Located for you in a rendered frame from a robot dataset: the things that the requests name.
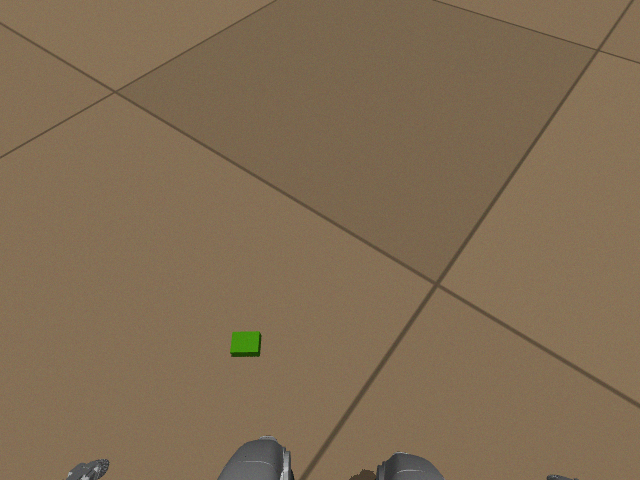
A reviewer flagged left robot hand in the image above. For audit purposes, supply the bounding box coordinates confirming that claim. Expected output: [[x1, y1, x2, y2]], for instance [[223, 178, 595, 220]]
[[66, 459, 109, 480]]

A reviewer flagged small box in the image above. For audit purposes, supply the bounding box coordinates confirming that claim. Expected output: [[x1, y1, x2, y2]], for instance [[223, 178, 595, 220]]
[[230, 331, 261, 357]]

